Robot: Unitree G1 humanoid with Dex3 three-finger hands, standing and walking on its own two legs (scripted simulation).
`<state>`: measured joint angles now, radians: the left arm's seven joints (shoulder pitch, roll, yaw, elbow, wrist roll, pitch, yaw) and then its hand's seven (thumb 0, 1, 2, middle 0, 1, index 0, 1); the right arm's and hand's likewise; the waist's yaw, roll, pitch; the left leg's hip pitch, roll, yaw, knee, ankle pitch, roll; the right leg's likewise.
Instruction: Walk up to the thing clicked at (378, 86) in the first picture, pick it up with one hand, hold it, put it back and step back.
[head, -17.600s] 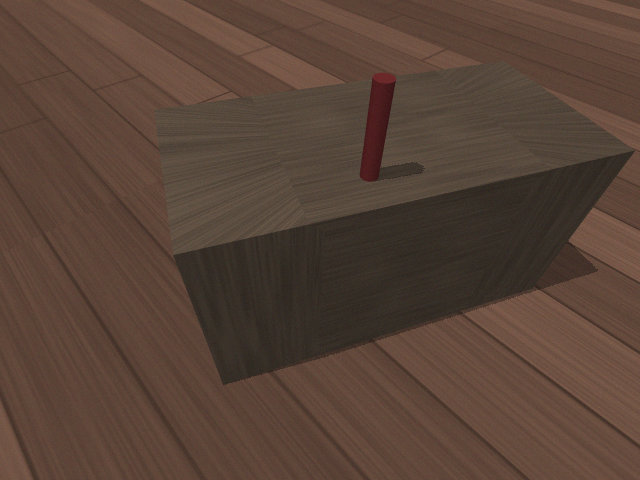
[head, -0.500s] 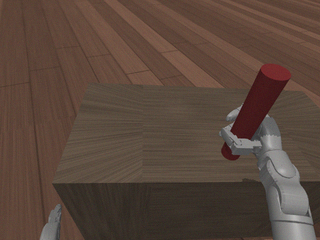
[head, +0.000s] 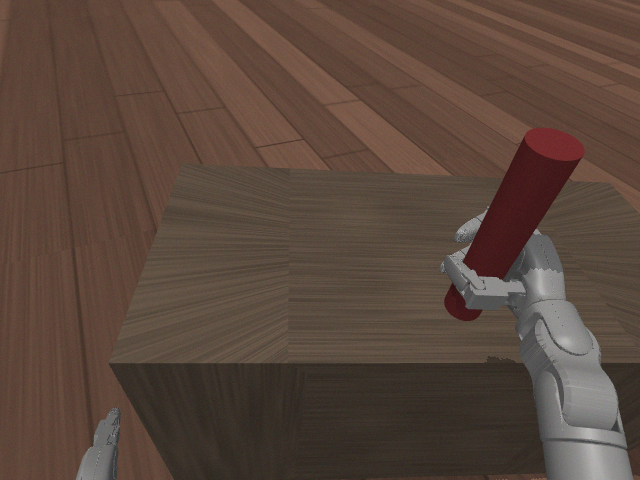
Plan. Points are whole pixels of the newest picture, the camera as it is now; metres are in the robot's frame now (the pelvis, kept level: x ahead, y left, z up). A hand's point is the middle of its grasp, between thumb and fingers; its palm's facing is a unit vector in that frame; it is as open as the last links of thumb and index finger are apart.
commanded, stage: crouch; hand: right
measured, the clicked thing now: (498, 242) +0.32 -0.17 +0.21
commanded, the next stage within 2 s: lower in 1.26 s
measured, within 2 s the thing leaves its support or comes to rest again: neither
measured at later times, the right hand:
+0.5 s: hand (441, 262) +0.37 -0.15 +0.12, palm faces -0.01 +1.00 +0.00, open 6.1 cm
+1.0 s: hand (422, 256) +0.43 -0.15 +0.07, palm faces -0.02 +1.00 +0.01, open 6.1 cm
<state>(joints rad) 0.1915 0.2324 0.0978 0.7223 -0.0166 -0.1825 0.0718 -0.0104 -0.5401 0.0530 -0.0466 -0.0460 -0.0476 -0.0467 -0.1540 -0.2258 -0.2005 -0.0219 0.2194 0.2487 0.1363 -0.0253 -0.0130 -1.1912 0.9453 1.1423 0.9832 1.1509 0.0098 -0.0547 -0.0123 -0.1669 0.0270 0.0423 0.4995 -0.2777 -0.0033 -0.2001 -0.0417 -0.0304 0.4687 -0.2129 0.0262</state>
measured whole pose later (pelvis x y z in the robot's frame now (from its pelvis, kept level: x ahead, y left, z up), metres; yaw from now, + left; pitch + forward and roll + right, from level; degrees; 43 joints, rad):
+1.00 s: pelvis +0.00 -0.01 -0.01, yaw +2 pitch +7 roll +0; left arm 0.20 0.20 0.03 0.60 0.00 -0.14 0.07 -0.01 -0.56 0.07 -0.05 -0.04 -0.04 -0.05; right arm -0.56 -0.27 -0.23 0.81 0.16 -0.24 0.11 -0.02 -0.01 -1.19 0.95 1.13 0.99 1.15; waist 0.09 0.01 -0.04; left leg -0.44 0.02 0.01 0.63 -0.31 -0.01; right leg -0.47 -0.06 -0.06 0.63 -0.28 0.01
